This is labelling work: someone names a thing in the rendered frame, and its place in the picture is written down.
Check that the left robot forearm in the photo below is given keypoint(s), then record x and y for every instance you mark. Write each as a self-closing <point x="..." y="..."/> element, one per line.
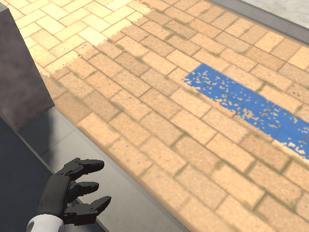
<point x="45" y="223"/>

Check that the left robot hand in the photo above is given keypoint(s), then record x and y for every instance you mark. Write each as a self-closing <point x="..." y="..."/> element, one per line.
<point x="61" y="189"/>

